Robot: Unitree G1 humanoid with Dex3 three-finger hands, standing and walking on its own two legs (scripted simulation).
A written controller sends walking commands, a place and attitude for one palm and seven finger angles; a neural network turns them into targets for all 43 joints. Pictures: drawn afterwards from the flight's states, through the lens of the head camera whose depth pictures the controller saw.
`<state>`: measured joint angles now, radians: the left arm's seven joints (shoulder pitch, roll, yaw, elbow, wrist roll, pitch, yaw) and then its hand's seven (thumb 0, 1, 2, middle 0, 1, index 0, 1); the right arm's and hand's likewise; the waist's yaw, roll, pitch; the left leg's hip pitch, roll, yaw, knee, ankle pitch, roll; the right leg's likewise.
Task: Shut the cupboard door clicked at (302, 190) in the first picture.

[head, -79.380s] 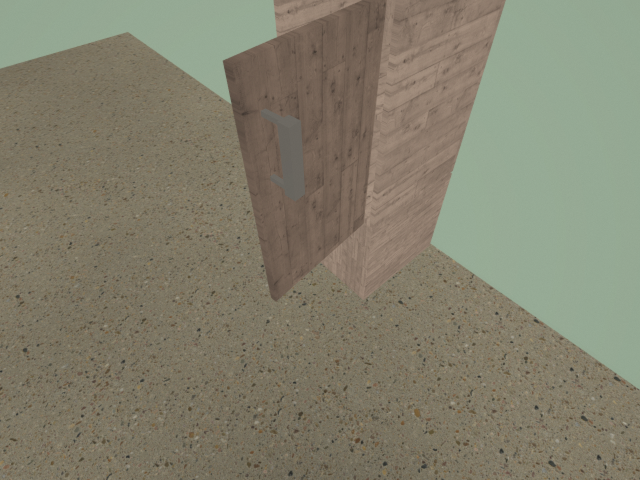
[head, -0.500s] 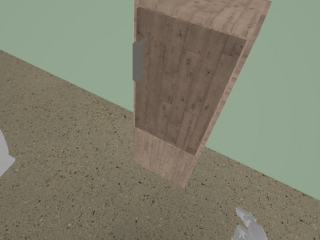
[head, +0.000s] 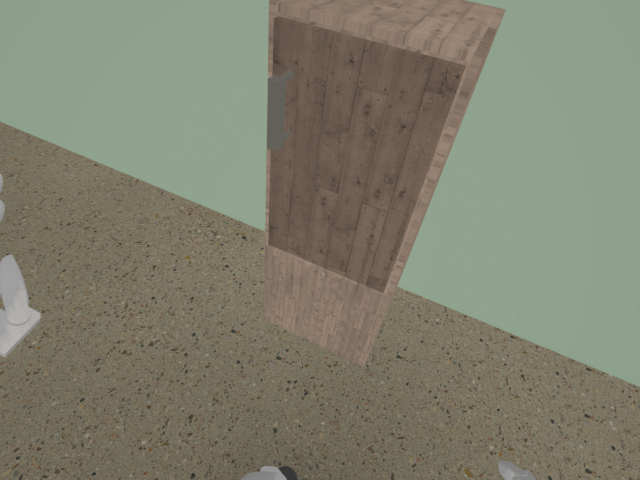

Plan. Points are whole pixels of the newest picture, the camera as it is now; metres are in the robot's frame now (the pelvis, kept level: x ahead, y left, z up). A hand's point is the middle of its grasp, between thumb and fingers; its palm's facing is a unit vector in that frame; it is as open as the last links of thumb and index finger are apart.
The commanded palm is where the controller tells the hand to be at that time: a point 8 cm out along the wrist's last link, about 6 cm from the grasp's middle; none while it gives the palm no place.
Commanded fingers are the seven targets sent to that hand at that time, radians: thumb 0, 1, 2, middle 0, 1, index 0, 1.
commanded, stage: stop stepping back and stand still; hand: left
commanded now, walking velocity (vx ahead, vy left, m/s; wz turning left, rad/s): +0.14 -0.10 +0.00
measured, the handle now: (281, 110) +0.77 +0.11 +0.11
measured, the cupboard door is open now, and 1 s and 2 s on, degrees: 0 0 0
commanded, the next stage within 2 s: let the arm hang, fingers relaxed in 1.00 s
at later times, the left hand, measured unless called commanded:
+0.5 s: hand out of the picture +0.07 +0.37 +0.20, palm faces +0.44 -0.79 -0.42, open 7.4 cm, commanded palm +0.03 +0.41 +0.20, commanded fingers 0.00 0.90 0.90 -0.20 -0.30 -0.20 -0.30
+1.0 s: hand out of the picture +0.04 +0.40 +0.20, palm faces +0.39 -0.79 -0.47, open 7.4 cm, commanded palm -0.01 +0.43 +0.20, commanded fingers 0.00 0.90 0.90 -0.20 -0.30 -0.20 -0.30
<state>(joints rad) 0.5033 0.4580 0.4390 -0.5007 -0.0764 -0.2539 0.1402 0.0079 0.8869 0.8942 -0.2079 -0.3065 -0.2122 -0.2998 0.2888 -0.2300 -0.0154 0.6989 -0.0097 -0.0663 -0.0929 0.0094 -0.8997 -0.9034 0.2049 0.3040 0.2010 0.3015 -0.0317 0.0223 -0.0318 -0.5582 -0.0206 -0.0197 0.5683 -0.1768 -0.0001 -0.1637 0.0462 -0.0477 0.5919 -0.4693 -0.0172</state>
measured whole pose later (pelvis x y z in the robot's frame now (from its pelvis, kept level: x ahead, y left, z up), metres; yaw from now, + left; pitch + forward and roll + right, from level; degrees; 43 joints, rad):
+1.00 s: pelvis -0.17 +0.14 +0.01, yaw -4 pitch +0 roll -2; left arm 0.54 0.47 0.43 -0.52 -0.06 -0.11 0.16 0.01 0.89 0.89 -0.21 -0.31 -0.21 -0.30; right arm 0.19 -0.19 0.01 0.63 0.01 -0.03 -0.05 0.01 -0.90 -0.90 0.21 0.30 0.20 0.30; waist 0.01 0.03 -0.04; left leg -0.45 0.04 0.04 0.73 -0.30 0.00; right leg -0.10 0.09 -0.09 0.45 -0.33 -0.09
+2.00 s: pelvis -0.15 +0.13 +0.03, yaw -1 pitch -2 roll +0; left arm 0.32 0.10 0.00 1.18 0.01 -0.01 0.03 0.00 0.91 0.89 -0.19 -0.30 -0.20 -0.30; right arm 0.30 -0.13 0.01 1.15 -0.01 0.01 -0.04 0.00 -0.91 -0.90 0.20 0.30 0.20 0.30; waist 0.00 0.01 0.02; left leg -0.14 -0.01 0.04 0.39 -0.21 0.02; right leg -0.13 0.02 -0.01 0.39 -0.22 -0.02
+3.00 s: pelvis -0.16 +0.15 +0.03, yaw -2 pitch -2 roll +0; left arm 0.30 0.12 0.00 1.16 0.01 -0.01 0.04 0.00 0.91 0.89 -0.19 -0.30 -0.20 -0.30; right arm 0.31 -0.13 0.01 1.13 -0.01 -0.01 -0.03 0.00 -0.90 -0.90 0.20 0.30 0.20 0.30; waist -0.01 0.00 0.04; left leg -0.15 -0.03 0.05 0.39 -0.21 0.04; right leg -0.15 0.00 0.01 0.39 -0.21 0.00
